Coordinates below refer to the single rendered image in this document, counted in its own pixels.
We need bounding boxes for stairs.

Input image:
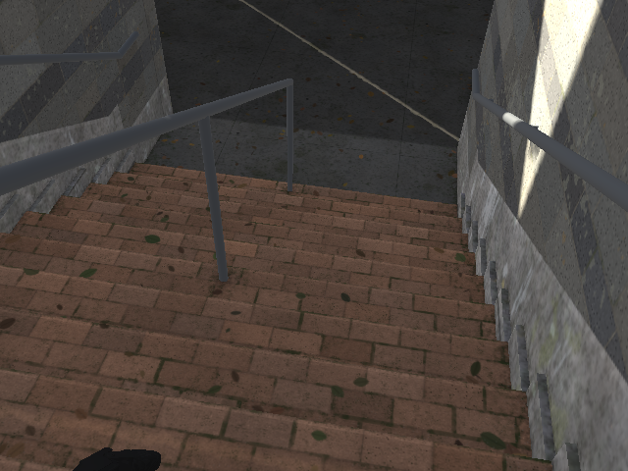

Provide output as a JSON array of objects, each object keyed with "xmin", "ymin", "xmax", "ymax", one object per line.
[{"xmin": 0, "ymin": 162, "xmax": 552, "ymax": 471}]

